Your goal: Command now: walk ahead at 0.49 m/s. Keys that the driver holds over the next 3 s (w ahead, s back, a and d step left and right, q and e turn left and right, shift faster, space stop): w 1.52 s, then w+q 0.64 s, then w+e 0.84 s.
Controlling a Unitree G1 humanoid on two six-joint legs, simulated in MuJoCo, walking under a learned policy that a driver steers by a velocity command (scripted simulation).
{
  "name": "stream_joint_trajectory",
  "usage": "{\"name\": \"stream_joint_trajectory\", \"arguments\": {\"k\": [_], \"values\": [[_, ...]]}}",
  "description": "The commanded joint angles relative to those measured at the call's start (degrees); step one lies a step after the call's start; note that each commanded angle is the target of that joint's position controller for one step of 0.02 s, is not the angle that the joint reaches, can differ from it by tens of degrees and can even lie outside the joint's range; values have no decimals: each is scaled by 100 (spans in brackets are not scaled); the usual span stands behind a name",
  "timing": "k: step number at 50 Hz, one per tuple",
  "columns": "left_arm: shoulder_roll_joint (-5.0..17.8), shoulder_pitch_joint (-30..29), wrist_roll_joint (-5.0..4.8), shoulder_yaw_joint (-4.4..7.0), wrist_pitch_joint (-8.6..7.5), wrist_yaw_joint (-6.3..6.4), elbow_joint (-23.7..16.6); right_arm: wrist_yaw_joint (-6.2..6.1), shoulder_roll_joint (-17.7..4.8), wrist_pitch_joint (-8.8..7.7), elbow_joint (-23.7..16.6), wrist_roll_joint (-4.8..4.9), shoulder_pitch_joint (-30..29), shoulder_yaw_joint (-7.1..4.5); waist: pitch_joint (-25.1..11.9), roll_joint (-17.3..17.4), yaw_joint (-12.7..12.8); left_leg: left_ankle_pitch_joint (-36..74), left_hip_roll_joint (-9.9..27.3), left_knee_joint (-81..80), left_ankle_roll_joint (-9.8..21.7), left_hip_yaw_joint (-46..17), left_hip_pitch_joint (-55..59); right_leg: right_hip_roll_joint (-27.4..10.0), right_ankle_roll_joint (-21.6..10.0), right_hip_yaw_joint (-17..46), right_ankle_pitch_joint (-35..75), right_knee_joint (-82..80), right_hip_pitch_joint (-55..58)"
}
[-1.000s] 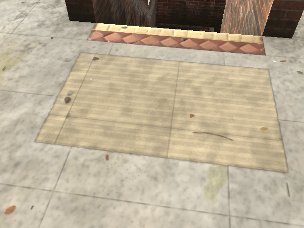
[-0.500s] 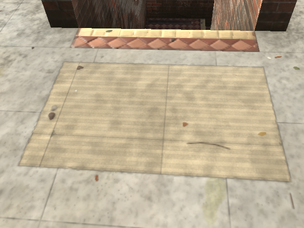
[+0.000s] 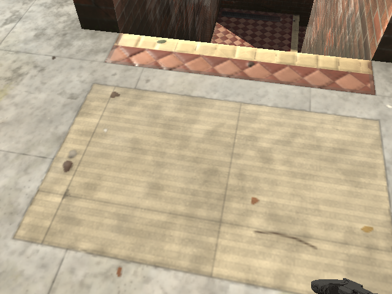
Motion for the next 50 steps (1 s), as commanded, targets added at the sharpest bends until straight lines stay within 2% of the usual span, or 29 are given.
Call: {"name": "stream_joint_trajectory", "arguments": {"k": [1, 2, 3, 4, 5, 6, 8, 10, 13, 15, 18, 22, 25, 27, 28, 29, 30, 31, 32, 33, 34, 36, 38, 40, 43, 46, 50], "values": [[1095, -352, 13, 214, -13, 50, -251, -180, -945, -105, 491, -25, 2289, -351, -1022, -519, -1389, -85, -19, -535, 405, -300, 2883, -1459, 11, 163, 6727, 2968, -1122], [846, -332, -2, 149, -25, 6, -407, -252, -1376, -110, 613, -147, 3089, -480, -1638, 145, -1570, -927, 1280, -597, 744, -1726, 4027, -1024, -34, -96, 4271, 4813, -2129], [246, 528, -96, 73, 30, -53, -367, -188, -1495, -94, 570, -220, 2813, -493, -1887, 1062, -823, -1102, 2673, -1121, 1656, -4584, 5038, 2, 114, -73, -836, 6804, -4250], [844, 10, 50, 197, 41, -39, -392, -110, -1198, -80, 551, 66, 2376, -477, -1286, 180, -879, -2105, 2376, -1784, 1550, -4579, 4252, -323, -53, 378, -247, 6803, -4687], [911, -526, 49, 236, 12, -79, -582, -85, -897, -100, 467, 103, 1805, -397, -485, 135, -643, -2246, 2208, -2107, 1363, -3760, 3355, -584, -75, 326, 322, 6477, -4768], [858, -757, 65, 242, 4, -101, -613, -56, -629, -154, 483, 70, 1614, -336, -107, -141, -500, -1661, 1969, -2328, 1181, -3258, 2681, -745, -60, 297, 543, 6160, -4549], [602, -634, 135, 208, 134, -164, -560, -97, -367, -263, 668, 39, 1728, -234, -41, -86, -178, -716, 1546, -2502, 842, -2409, 1996, -963, 77, 272, 687, 5667, -3982], [437, -696, 146, 190, 222, -221, -579, -109, -466, -368, 857, 57, 2051, -237, -42, 2, -112, -50, 1413, -2591, 793, -1965, 1844, -1035, 195, 126, 794, 5369, -3944], [512, -1500, 134, 202, 291, -253, -856, -104, -663, -397, 1012, 72, 2396, -257, 156, 90, -214, 274, 1246, -2792, 674, -1542, 1922, -1220, 340, -84, 1451, 4744, -4560], [546, -2054, 100, 200, 300, -258, -1024, -100, -645, -381, 1083, 85, 2653, -229, 207, 118, -365, 793, 1134, -2771, 520, -1344, 2156, -1238, 415, -216, 1912, 4173, -4847], [472, -2688, 48, 152, 290, -271, -1197, -122, -623, -372, 1188, 83, 3019, -189, 163, 219, -577, 1389, 1035, -2645, 297, -1124, 2503, -1112, 461, -393, 2410, 3315, -4806], [471, -3374, 35, 116, 276, -260, -1384, -190, -637, -343, 1336, 21, 3439, -156, 179, 312, -808, 1940, 1182, -2400, 321, -1108, 3328, -912, 395, -518, 2398, 2562, -4893], [541, -3607, 33, 132, 218, -250, -1514, -249, -724, -313, 1423, -46, 3495, -171, 210, 354, -771, 2549, 1445, -2066, 441, -1145, 3906, -795, 223, -515, 1870, 2195, -4847], [630, -3142, 38, 185, 160, -207, -1399, -279, -805, -308, 1417, -52, 3261, -190, 11, 411, -461, 3812, 1480, -1479, 344, -1011, 3905, -540, 15, -603, 1381, 1885, -4013], [726, -2491, 44, 246, 122, -162, -1183, -277, -857, -299, 1425, -44, 3181, -203, -310, 425, -192, 4395, 1423, -791, 277, -946, 3845, -351, -113, -654, 1292, 1682, -3235], [882, -1482, 94, 336, 64, -103, -842, -262, -860, -291, 1398, -3, 3055, -197, -817, 291, 243, 4101, 1233, 283, 168, -761, 3362, -362, -289, -596, 1584, 1359, -1939], [1333, -430, 247, 474, 21, -30, -624, -244, -699, -319, 1196, 59, 2977, -138, -1536, -127, 599, 2213, 980, 1892, 76, -591, 2110, -1520, -608, 630, 1151, 1370, -359], [1778, -205, 290, 595, 62, -58, -576, -191, -135, -303, 1159, 257, 3696, -56, -2195, -1414, 255, -2259, -131, 4043, -180, -285, 51, -3123, -1485, 3431, 1013, 855, 1009], [1419, -541, 38, 552, 128, -128, -577, -215, -764, -285, 1210, 86, 3325, -227, -1820, -508, 223, -2316, 77, 4434, -76, -1028, -452, -2843, -1379, 3640, 752, 472, 536], [1141, -1169, -21, 469, 116, -150, -646, -192, -727, -309, 1009, 64, 2804, -249, -943, -425, -35, -1747, 341, 4246, -61, -1038, -627, -2642, -1183, 2683, 912, 298, -311], [842, -1474, -4, 404, 67, -175, -663, -173, -621, -325, 947, 46, 2520, -236, -535, -184, -165, -1403, 519, 3954, -86, -1004, -461, -2388, -1023, 2107, 1518, 79, -1005], [488, -1517, -1, 292, -1, -138, -507, -106, -422, -185, 954, -83, 2525, -232, -305, -290, -493, -1195, 722, 3455, -196, -958, 45, -1918, -683, 1287, 2108, -159, -1779], [526, -1188, -16, 284, -86, -120, -324, -36, -284, -75, 946, -111, 2537, -231, -315, -327, -584, -1109, 719, 3245, -288, -837, 158, -1808, -666, 970, 2618, -260, -1931], [698, -968, -34, 311, -120, -110, -210, 2, -291, -10, 809, -121, 2167, -239, -162, -346, -604, -801, 798, 2961, -372, -723, -147, -1721, -658, 722, 2668, -426, -1994], [706, -648, -28, 283, -104, -110, -110, 19, -362, 20, 512, -87, 1305, -234, 69, -368, -443, -154, 888, 2218, -485, -566, -634, -1590, -589, 498, 2832, -583, -1883], [699, -360, -27, 250, -100, -102, -30, 27, -301, 2, 293, -29, 613, -176, 132, -399, -269, 339, 798, 1248, -523, -405, -548, -1500, -485, 296, 3164, -580, -1715], [742, 71, 14, 241, -79, -50, 131, 9, -327, -20, 91, -7, -33, -142, 194, -455, -60, 435, 640, 489, -426, -284, -553, -1657, -511, 254, 3456, -444, -1032]]}}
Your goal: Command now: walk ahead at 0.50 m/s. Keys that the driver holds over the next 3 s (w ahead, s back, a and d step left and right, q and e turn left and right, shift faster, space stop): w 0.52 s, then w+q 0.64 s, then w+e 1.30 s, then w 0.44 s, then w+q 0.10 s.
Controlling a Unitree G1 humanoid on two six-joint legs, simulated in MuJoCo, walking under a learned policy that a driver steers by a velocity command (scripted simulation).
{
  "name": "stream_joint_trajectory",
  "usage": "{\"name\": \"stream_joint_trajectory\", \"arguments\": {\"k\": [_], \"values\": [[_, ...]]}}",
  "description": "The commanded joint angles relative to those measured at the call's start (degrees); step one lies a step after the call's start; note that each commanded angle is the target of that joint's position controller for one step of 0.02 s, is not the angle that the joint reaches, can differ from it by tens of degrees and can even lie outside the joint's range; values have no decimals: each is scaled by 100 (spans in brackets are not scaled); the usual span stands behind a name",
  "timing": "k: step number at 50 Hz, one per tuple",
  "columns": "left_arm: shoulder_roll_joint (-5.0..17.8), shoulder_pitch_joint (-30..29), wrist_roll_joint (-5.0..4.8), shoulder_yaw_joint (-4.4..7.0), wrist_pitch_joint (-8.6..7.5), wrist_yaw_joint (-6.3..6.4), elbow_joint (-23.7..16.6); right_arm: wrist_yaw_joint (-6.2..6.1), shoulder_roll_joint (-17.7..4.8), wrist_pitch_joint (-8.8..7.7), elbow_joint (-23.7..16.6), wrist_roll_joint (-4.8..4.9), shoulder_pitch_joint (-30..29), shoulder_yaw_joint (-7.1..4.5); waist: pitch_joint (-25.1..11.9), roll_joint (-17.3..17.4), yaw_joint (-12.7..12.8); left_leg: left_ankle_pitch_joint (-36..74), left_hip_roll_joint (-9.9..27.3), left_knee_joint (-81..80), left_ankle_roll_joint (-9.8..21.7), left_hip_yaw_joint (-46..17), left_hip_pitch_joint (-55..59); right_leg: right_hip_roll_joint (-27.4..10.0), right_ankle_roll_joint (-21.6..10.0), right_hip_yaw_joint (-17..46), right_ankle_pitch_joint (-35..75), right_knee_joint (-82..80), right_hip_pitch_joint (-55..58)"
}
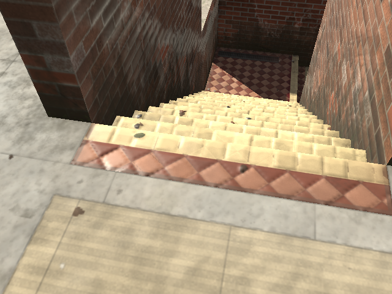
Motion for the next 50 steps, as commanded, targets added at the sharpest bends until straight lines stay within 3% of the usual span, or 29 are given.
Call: {"name": "stream_joint_trajectory", "arguments": {"k": [1, 3, 5, 6, 7, 8, 9, 10, 11, 12, 14, 17, 20, 26, 30, 33, 34, 35, 36, 37, 38, 39, 40, 41, 42, 44, 47, 50], "values": [[768, 432, 41, 119, -33, 64, -68, -12, -281, -85, -484, 15, -698, -19, 430, -588, 14, 6, -178, -432, 87, 187, -125, -1694, -632, 789, 2610, -177, 33], [820, 445, 78, 138, -11, 105, -15, -18, -340, -127, -565, 11, -792, -42, 456, -580, -26, -350, -238, -655, 219, 184, -78, -1843, -643, 802, 3000, 46, 382], [893, 258, 93, 161, 3, 133, -14, -53, -399, -186, -486, 12, -422, -89, 282, -612, -262, -793, -470, -948, 406, 295, 642, -1846, -531, 653, 4165, 608, 436], [940, 180, 87, 175, 14, 132, -9, -93, -470, -224, -298, 5, 155, -144, -14, -618, -497, -891, -669, -1133, 516, 376, 1382, -1773, -457, 569, 4833, 1268, 380], [929, 78, 56, 167, 31, 117, -29, -147, -596, -280, 44, -37, 1132, -228, -512, -447, -897, -650, -754, -1455, 668, 397, 2601, -1544, -339, 365, 4763, 2344, -5], [786, 12, -4, 110, 14, 97, -207, -215, -1021, -328, 276, -181, 2192, -362, -1199, -54, -1252, -1042, 298, -1501, 984, -749, 4154, -1290, -223, 195, 3093, 3935, -1203], [191, 698, -219, 10, 24, 33, -288, -203, -1568, -300, 320, -232, 2552, -497, -1906, 1230, -967, -1344, 1993, -2081, 1869, -3604, 5669, -180, 51, -107, -1214, 6175, -3308], [798, 296, -46, 173, 42, 48, -248, -155, -1281, -209, 285, 20, 2148, -463, -1605, 382, -922, -1771, 1766, -2546, 1789, -3978, 5182, -323, -44, 681, -1481, 6638, -3868], [803, -261, -18, 203, 28, 27, -445, -137, -972, -212, 181, 74, 1473, -370, -702, 204, -670, -1734, 1560, -2663, 1580, -2992, 4331, -636, -79, 710, -915, 6510, -4078], [713, -537, -6, 192, 6, 8, -503, -109, -643, -260, 149, 57, 1161, -287, -322, -49, -536, -1154, 1305, -2885, 1399, -2411, 3612, -820, -67, 708, -527, 6179, -3868], [502, -471, 123, 185, 142, -42, -465, -145, -287, -336, 294, 62, 1118, -174, -70, 58, -198, -437, 823, -3110, 1036, -1546, 2803, -1029, 36, 675, -291, 5635, -3285], [373, -584, 160, 188, 296, -121, -517, -173, -422, -446, 517, 83, 1580, -177, -29, 78, -85, 236, 671, -3251, 1035, -1103, 2655, -1047, 175, 509, -84, 5303, -3283], [451, -1380, 141, 192, 359, -148, -796, -176, -534, -445, 610, 77, 1901, -177, 214, 84, -198, 220, 583, -3476, 1015, -894, 2762, -1175, 309, 379, 513, 4705, -3872], [389, -2643, 49, 106, 332, -160, -1206, -198, -507, -429, 776, 66, 2544, -121, 351, 143, -535, 958, 475, -3438, 868, -553, 3322, -1019, 365, 101, 1319, 3106, -3960], [461, -3199, 50, 101, 270, -144, -1453, -249, -535, -368, 904, 18, 2896, -116, 435, 168, -694, 1576, 651, -3027, 1008, -813, 4016, -866, 300, 101, 1061, 2579, -4068], [581, -2954, 22, 135, 168, -111, -1490, -292, -709, -332, 857, -31, 2652, -175, 309, 218, -457, 2473, 715, -2458, 928, -909, 4129, -671, 154, 119, 493, 2161, -3390], [660, -2478, 24, 179, 125, -77, -1362, -287, -750, -329, 830, -24, 2516, -190, 99, 247, -241, 3079, 632, -1973, 842, -876, 3991, -495, 74, 52, 314, 1965, -2665], [789, -1576, 61, 255, 60, -23, -1082, -261, -767, -322, 803, 21, 2387, -197, -353, 68, 148, 3121, 383, -1003, 720, -698, 3661, -400, -43, 0, 624, 1563, -1477], [1183, -600, 199, 384, -11, 57, -884, -236, -605, -341, 658, 97, 2312, -153, -1029, -262, 496, 1804, 83, 391, 601, -535, 2615, -1230, -283, 832, 393, 1484, 69], [1831, -88, 332, 539, -2, 74, -908, -231, 68, -327, 474, 327, 2876, -27, -1966, -1386, 314, -1729, -784, 2450, 325, 1, 687, -3024, -874, 3186, 114, 1245, 1813], [1588, -410, 136, 519, 120, 36, -973, -272, -485, -277, 504, 206, 2796, -184, -2017, -1112, 250, -2790, -802, 3227, 392, -421, 152, -3165, -1064, 4117, -344, 641, 1361], [1144, -1028, 82, 400, 142, 26, -1083, -265, -589, -231, 416, 122, 2354, -249, -1043, -646, 0, -2350, -446, 3378, 422, -533, -72, -2941, -896, 3249, -744, 498, 494], [797, -1404, 74, 314, 112, 12, -1142, -227, -446, -221, 332, 94, 2035, -236, -474, -414, -79, -1958, -242, 3163, 409, -515, -13, -2681, -746, 2513, -485, 238, -289], [633, -1509, 84, 270, 76, 27, -1115, -193, -338, -172, 307, 59, 1935, -251, -177, -491, -208, -1756, -104, 2926, 392, -509, 163, -2417, -540, 1923, -151, 74, -787], [530, -1477, 62, 238, 44, 67, -1038, -148, -295, -90, 278, -14, 1969, -272, -38, -631, -355, -1659, -9, 2741, 344, -505, 361, -2223, -394, 1467, 139, -30, -1149], [508, -1201, 49, 234, -50, 97, -934, -81, -142, 41, 215, -49, 1967, -277, -66, -610, -457, -1464, -14, 2733, 293, -416, 428, -2162, -366, 1003, 711, -108, -1280], [650, -954, 53, 269, -119, 99, -867, -22, -130, 149, -66, -41, 1410, -282, 57, -571, -478, -886, 61, 2462, 232, -354, -93, -2112, -378, 407, 1231, -191, -1168], [644, -694, 59, 248, -105, 106, -797, 45, -148, 172, -354, -37, 784, -254, 214, -579, -410, -286, 63, 1667, 159, -204, -346, -1992, -344, -105, 1669, -137, -1036]]}}
Over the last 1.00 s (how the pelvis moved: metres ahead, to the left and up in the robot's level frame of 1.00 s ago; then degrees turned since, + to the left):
0.54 -0.04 0.02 1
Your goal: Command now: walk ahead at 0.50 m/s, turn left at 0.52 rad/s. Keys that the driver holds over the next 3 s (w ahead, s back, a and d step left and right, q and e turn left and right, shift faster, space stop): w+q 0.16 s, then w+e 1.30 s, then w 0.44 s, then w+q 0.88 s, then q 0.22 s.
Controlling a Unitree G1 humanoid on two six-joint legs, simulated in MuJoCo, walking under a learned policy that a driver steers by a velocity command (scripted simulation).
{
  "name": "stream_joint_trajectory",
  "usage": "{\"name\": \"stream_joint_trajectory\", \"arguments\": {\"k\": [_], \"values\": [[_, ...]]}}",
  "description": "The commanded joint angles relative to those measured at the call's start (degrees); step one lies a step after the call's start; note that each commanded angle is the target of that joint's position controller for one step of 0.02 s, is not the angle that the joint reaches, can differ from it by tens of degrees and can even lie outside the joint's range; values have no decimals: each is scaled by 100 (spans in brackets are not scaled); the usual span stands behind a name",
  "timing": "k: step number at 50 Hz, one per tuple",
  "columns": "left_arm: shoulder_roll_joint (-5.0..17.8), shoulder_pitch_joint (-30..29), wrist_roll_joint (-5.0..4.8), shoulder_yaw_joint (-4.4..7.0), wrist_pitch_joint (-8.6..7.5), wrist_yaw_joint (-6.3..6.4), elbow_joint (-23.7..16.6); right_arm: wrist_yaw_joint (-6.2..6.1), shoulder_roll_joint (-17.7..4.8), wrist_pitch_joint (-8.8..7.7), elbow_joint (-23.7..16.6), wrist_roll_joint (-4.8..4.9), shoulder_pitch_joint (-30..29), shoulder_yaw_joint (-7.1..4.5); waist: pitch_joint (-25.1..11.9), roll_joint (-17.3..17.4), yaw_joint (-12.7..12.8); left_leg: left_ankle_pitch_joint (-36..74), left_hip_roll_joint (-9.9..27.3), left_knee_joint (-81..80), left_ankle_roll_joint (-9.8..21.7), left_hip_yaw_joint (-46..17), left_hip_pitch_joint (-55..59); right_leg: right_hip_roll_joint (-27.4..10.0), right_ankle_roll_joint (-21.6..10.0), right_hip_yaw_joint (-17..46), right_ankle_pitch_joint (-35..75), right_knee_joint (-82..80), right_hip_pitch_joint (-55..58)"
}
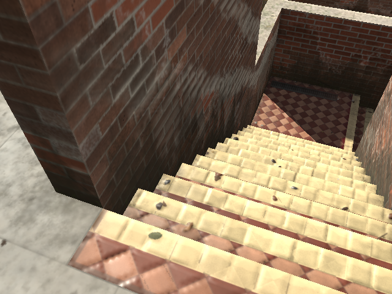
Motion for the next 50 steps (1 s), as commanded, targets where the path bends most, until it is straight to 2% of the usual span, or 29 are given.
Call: {"name": "stream_joint_trajectory", "arguments": {"k": [1, 7, 9, 11, 12, 13, 14, 15, 16, 17, 19, 20, 22, 24, 28, 31, 32, 34, 35, 37, 38, 39, 40, 41, 43, 45, 47, 49, 50], "values": [[467, 22, -1, 43, -81, 17, -283, 101, 109, 8, -421, -1, -241, 87, 299, -605, -114, 683, 93, -764, -56, 82, -153, -1497, -485, 545, 1689, -847, -237], [817, 493, 0, 104, 42, 80, -194, 179, 12, 18, -892, -34, -1169, 150, 447, -628, 153, 290, -133, -2133, 200, 669, 254, -1774, -445, 82, 2447, -536, 543], [886, 596, 10, 114, 116, 89, -131, 133, -48, 12, -910, -75, -1083, 113, 340, -693, 108, -296, -413, -2371, 386, 809, 707, -1794, -419, -76, 3903, 3, 794], [955, 665, 11, 103, 196, 59, -19, 40, -123, -57, -588, -119, -116, 32, -116, -771, -283, -572, -822, -2781, 605, 816, 1905, -1751, -401, -127, 4944, 1188, 766], [837, 674, -22, 48, 236, 41, -6, -11, -303, -170, -202, -175, 867, -64, -571, -526, -714, -212, -860, -3435, 757, 627, 3218, -1585, -293, -228, 4202, 2274, 250], [479, 696, -63, -60, 246, 11, -211, -102, -883, -253, -41, -264, 1697, -215, -1359, 258, -990, -689, 592, -3477, 1063, -1067, 4842, -1329, -143, -167, 1623, 4093, -1103], [112, 1060, -225, -116, 268, -76, -412, -158, -1400, -248, -75, -128, 1731, -285, -1853, 1206, -711, -518, 2247, -4467, 1808, -3767, 5693, -151, 114, 392, -2248, 5892, -2851], [803, -51, -141, 65, 281, -32, -585, -208, -1228, -210, -104, 26, 1404, -274, -1225, -197, -852, -651, 1938, -4717, 1515, -3172, 5009, -289, 53, 1379, -1583, 6022, -3315], [699, -294, -201, 62, 214, -69, -710, -229, -995, -241, -87, 40, 885, -188, -494, -65, -598, -507, 1701, -4827, 1275, -2202, 4216, -480, -24, 1475, -1066, 5777, -3332], [631, -147, -173, 49, 198, -83, -583, -203, -620, -300, -73, 33, 564, -93, -159, -212, -323, -189, 1371, -5040, 948, -1564, 3585, -686, -63, 1505, -698, 5315, -2985], [469, 364, 12, 64, 366, -120, -307, -233, -207, -425, -41, 111, 258, 34, 46, 36, 28, 186, 956, -5268, 505, -704, 3038, -765, -49, 1520, -239, 4868, -2390], [430, 433, 25, 82, 459, -144, -259, -226, -170, -511, 18, 121, 407, 53, 54, 15, 53, 633, 900, -5286, 430, -518, 2976, -708, -49, 1534, -139, 4844, -2269], [326, 321, -1, 99, 596, -166, -295, -206, -324, -632, 154, 167, 657, 18, 181, -6, 142, 1412, 832, -5285, 257, -98, 3037, -680, -54, 1552, 96, 4623, -2509], [293, -187, -32, 88, 646, -204, -459, -210, -268, -613, 226, 135, 857, 44, 325, 143, 44, 1583, 749, -5365, 154, 245, 3169, -681, -104, 1546, 574, 4257, -2974], [315, -1112, -43, 60, 599, -299, -803, -219, -195, -604, 290, 100, 1091, 119, 550, 237, -112, 2492, 658, -5253, 17, 824, 3262, -550, -159, 1313, 1494, 3093, -3207], [232, -1672, 21, -27, 625, -387, -1099, -322, -352, -603, 334, 105, 1224, 106, 385, 286, -236, 3512, 601, -5024, -116, 1280, 3271, -266, -221, 638, 1636, 2420, -2562], [261, -1572, 90, -39, 659, -405, -1087, -338, -333, -583, 403, 83, 1312, 96, 272, 394, -156, 4046, 735, -4755, -123, 1329, 3365, -210, -284, 614, 1493, 2600, -2336], [418, -1392, 60, -7, 704, -391, -1087, -387, -478, -523, 322, 87, 1113, 68, 136, 423, 28, 5024, 812, -4231, -134, 1496, 3503, -32, -434, 556, 882, 2506, -1973], [537, -1221, 55, 19, 723, -351, -1103, -439, -707, -496, 195, 124, 906, 18, 3, 473, 179, 5546, 844, -3877, -107, 1497, 3610, 128, -471, 517, 262, 2488, -1698], [725, -381, 63, 109, 694, -266, -880, -485, -900, -359, 23, 93, 626, -53, -406, 468, 566, 5937, 990, -2524, 14, 1413, 3575, 342, -735, 620, -485, 2255, -878], [905, 304, 86, 226, 609, -190, -759, -475, -963, -304, -106, 105, 370, -75, -693, 300, 967, 5016, 887, -1248, 52, 1294, 3298, 317, -978, 1001, -584, 1447, -279], [1359, 695, 112, 366, 512, -104, -686, -441, -684, -270, -196, 113, 297, -19, -871, -491, 1185, 2965, 421, 739, -36, 1426, 2568, -425, -1266, 2033, -263, 627, 358], [1805, 121, 54, 410, 474, -83, -927, -337, -46, -303, -593, 14, 596, 82, -962, -1604, 272, -2148, -720, 2537, -345, 929, 44, -1883, -1947, 4836, 1840, 612, 1739], [1877, 39, -75, 469, 491, -76, -1065, -321, -290, -345, -849, -66, 300, 115, -1383, -1184, 536, -1816, -747, 2712, -423, -261, -593, -2011, -2538, 5398, 2267, 192, 1727], [1189, -512, -153, 292, 476, -17, -1154, -387, -751, -375, -796, 175, 169, 30, -42, -122, 57, -1058, -125, 1464, -611, -339, -151, -1642, -1931, 3844, 2747, 21, 48], [968, -667, -132, 144, 336, -16, -1240, -434, -611, -133, -897, 44, 114, 79, -36, -223, -225, -1020, -36, 347, -784, -230, 662, -986, -1455, 3034, 3169, 4, -709], [1057, -456, -116, 104, 119, -127, -1197, -439, -430, 195, -930, -7, 103, 95, -256, -454, -319, -838, -176, -142, -843, -65, 1021, -730, -1268, 2935, 3681, 45, -830], [1205, -155, -161, 131, 158, -117, -1251, -402, -472, 291, -1004, -39, -152, 90, -482, -496, -167, -468, -190, -491, -787, -30, 733, -628, -998, 2983, 4054, 166, -413], [1214, 118, -269, 142, 217, -97, -1199, -406, -423, 329, -1084, -17, -300, 93, -507, -602, -107, -276, -199, -658, -760, -69, 587, -570, -827, 2969, 4076, 247, -256]]}}
Over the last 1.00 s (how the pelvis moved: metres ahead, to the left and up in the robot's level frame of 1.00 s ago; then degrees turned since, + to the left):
0.52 0.01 0.00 12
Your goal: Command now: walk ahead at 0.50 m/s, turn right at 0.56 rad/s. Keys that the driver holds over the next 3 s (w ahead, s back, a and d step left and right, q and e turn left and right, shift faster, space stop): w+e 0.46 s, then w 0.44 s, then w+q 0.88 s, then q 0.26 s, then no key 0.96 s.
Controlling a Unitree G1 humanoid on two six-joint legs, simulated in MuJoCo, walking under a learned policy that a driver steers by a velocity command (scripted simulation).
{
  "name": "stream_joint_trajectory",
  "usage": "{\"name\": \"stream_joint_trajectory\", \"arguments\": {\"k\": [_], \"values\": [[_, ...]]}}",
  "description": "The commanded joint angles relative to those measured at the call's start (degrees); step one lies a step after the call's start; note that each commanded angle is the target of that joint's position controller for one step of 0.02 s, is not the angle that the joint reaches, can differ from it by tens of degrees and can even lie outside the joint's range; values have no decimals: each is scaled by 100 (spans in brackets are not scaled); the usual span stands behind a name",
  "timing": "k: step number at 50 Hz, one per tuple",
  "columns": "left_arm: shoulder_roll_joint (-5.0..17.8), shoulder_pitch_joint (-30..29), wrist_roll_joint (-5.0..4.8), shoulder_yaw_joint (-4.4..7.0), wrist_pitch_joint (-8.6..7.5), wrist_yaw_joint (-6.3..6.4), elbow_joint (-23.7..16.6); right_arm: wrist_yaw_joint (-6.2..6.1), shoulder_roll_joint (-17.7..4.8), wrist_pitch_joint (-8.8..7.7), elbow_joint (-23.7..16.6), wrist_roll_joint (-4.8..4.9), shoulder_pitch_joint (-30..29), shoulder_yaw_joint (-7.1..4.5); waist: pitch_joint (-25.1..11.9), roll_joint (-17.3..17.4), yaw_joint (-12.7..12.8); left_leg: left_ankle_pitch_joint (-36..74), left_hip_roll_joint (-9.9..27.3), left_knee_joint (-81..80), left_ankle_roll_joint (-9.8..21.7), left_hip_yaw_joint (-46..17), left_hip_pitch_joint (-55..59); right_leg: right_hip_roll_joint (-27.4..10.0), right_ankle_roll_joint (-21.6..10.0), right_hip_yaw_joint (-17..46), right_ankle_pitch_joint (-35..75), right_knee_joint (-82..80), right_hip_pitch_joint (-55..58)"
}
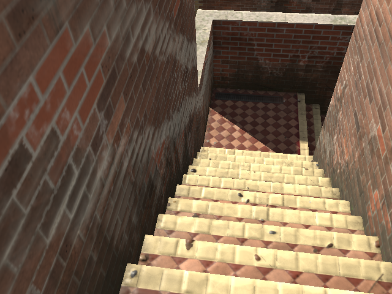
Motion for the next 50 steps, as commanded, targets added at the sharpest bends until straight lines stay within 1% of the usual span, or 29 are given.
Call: {"name": "stream_joint_trajectory", "arguments": {"k": [1, 6, 9, 11, 14, 15, 16, 17, 18, 19, 20, 23, 27, 28, 31, 33, 35, 37, 39, 40, 41, 42, 43, 45, 46, 47, 48, 49, 50], "values": [[781, 381, -107, 153, -18, 45, -372, -18, -373, 184, -177, -18, 331, -69, -564, -417, -144, 629, -168, -307, 12, 277, 8, -1293, -256, 1260, 4283, -338, 400], [894, 435, 124, 181, 108, 68, -753, -7, -793, 177, -80, 21, 426, -165, -954, -488, -97, 915, -234, 302, 156, 169, -247, -1416, -481, 1772, 4119, 285, 769], [800, 383, 143, 142, 145, 95, -962, 35, -760, 53, -152, -31, -10, -139, -523, -549, -56, 446, -260, 396, 190, 73, -496, -1432, -685, 2205, 3780, 464, 573], [842, 245, 116, 152, 179, 106, -1057, 5, -786, -27, -110, -28, 202, -130, -471, -611, -130, 148, -347, 181, 227, 80, -86, -1403, -691, 2123, 4984, 887, 435], [840, -870, -7, 140, 120, 56, -1308, -9, -760, -101, 287, -110, 2084, -170, -914, -709, -1185, 77, -578, -500, 483, 292, 2699, -1027, -294, 1830, 6680, 2257, -1144], [793, -859, -96, 168, 121, 100, -1253, 7, -775, -198, 303, -48, 2480, -210, -581, -274, -1462, -519, -596, -1845, 376, 439, 2827, -557, -165, 1706, 5124, 2974, -1315], [413, -793, -219, 150, 151, 128, -1226, -11, -781, -272, 283, -2, 2229, -180, -170, 851, -1241, 1143, 391, -3253, 843, -875, 3125, 178, 35, 1358, 792, 4813, -1925], [82, 144, -117, 55, 168, 262, -1374, 56, -1052, -264, 76, 107, 1716, -112, -137, 1493, -175, 5239, 1629, -2353, 1177, -2088, 3268, 327, 124, 908, -1981, 5292, -2564], [354, 575, 118, 157, 171, 324, -1024, 154, -1112, -286, 75, 202, 1970, -150, -165, 781, -114, 5622, 1928, -2522, 1537, -2281, 3209, -6, 217, 800, -2199, 5504, -2944], [601, 166, 183, 192, 272, 307, -1137, 203, -1292, -364, 64, 213, 2128, -224, 71, 846, -313, 3602, 2181, -3139, 2033, -2853, 2649, -205, 382, 461, -2287, 5646, -3254], [764, -460, 200, 236, 307, 243, -1199, 182, -1100, -376, 106, 158, 1795, -179, 498, 454, -342, 2565, 1942, -3433, 1965, -2511, 2171, -422, 481, 499, -1763, 5357, -3309], [524, -801, 54, 228, 587, 36, -1259, 154, -1153, -453, 200, 26, 1824, -143, 569, 786, -278, 2782, 1203, -2969, 1433, -770, 1333, -380, 437, -145, -149, 4806, -2644], [425, -761, 208, 224, 656, 54, -994, 189, -1245, -515, 379, 91, 2385, -121, 182, 608, -319, 2508, 1150, -2448, 1242, -427, 1475, -279, 331, -245, 457, 4704, -2561], [383, -1318, 322, 239, 628, 74, -1036, 147, -1085, -579, 525, 90, 2776, -106, 364, 577, -640, 1784, 1254, -2129, 1126, -719, 2266, -468, 362, 574, 1075, 4610, -3539], [569, -2481, 264, 332, 558, 117, -1355, 109, -1192, -662, 636, -53, 3344, -156, 519, 674, -1033, 685, 1403, -1985, 1156, -1111, 3418, -478, 479, 928, 1415, 3587, -5092], [537, -2478, 206, 301, 462, 3, -1367, 37, -985, -691, 714, -31, 3307, -102, 484, 595, -858, 161, 1464, -1891, 1127, -913, 2788, -699, 468, 1006, 2591, 2604, -4397], [87, -2194, 16, 123, 442, -305, -1175, 76, -743, -664, 510, 26, 2405, 7, 405, 359, -561, -1070, 847, -1895, 815, 203, 589, -717, 483, -109, 4218, 1256, -1622], [66, -1717, -123, 76, 479, -447, -877, 56, -902, -688, 524, 38, 2405, -55, 361, 537, -519, -1434, 801, -1496, 764, 550, 14, -755, 650, -570, 4670, 999, -163], [265, -738, -7, 141, 505, -244, -326, -51, -832, -515, 731, -17, 2672, -76, 221, 467, -283, -114, 738, 34, 743, 619, 1254, -1060, 588, -565, 4489, -39, 7], [515, 630, 110, 259, 519, -80, 181, -58, -1102, -431, 749, 18, 2366, -168, -571, 749, 435, 1443, 780, 1509, 675, 596, 1028, -1065, 456, -623, 4509, 515, 1589], [702, 1339, 224, 339, 384, -33, 406, -131, -1149, -266, 770, 73, 2237, -254, -383, 108, 1023, 437, 179, 3697, 637, 702, 1024, -1306, 191, -178, 4072, -1322, 1684], [1058, 1500, 321, 349, 283, -35, 563, -132, -758, -191, 867, 51, 2185, -240, -325, -1257, 1109, -3715, -671, 6250, 652, 538, -332, -1624, 145, -167, 4178, -649, 2516], [1227, 1385, 222, 200, 137, -109, 438, -16, -268, -271, 650, 192, 3233, -121, -692, -1721, -5, -3762, -723, 6029, 742, -711, -1943, -2293, 408, 259, 7859, 2078, 3332], [895, 1227, -28, 187, 113, -169, 516, -1, -517, -210, 895, 31, 3313, -156, -827, -1081, -89, -2193, -523, 5592, 729, -489, -2194, -2478, 64, 832, 5094, 1201, 2208], [900, 741, -79, 185, 98, -143, 391, 2, -525, -118, 869, -83, 3150, -127, -1063, -960, -314, -1848, -403, 5645, 735, -284, -2089, -2610, -252, 1483, 2218, 549, 1523], [351, 693, 4, -15, -87, -196, 388, -46, -504, -119, 983, -116, 2999, -178, -543, -644, -412, -412, -284, 4173, 800, -870, -1799, -2614, -189, 1238, 3163, 804, 393], [848, 730, 84, 110, -138, -137, 515, -61, -334, 1, 852, -130, 2757, -118, -606, -1653, -412, -462, -301, 3900, 651, -833, -1973, -3287, -672, 2262, 1340, 398, -103], [471, 441, 167, -46, -154, -99, 489, 20, -431, 33, 712, -85, 1944, -129, 373, -821, -466, 378, -251, 2606, 305, -1038, -1755, -2884, -696, 1982, 110, 168, -1600], [383, 473, 255, -81, -159, -61, 491, 68, -446, 73, 776, -103, 1643, -174, 451, -530, -335, 580, -435, 2477, 207, -892, -1494, -2698, -700, 1980, -473, 206, -1907]]}}
Over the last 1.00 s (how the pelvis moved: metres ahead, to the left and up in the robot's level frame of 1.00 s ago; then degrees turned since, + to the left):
0.45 0.03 0.00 -14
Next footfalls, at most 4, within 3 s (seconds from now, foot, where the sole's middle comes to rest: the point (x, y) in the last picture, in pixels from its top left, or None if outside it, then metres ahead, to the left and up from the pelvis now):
0.30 left None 0.14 0.16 -0.78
0.82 right None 0.31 -0.24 -0.97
1.42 left None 0.59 -0.13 -1.17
1.92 right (279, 269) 0.81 -0.31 -1.36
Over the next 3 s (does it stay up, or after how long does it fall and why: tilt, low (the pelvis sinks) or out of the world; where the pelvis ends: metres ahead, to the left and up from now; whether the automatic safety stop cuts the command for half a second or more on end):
stays up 0.80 -0.23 -0.58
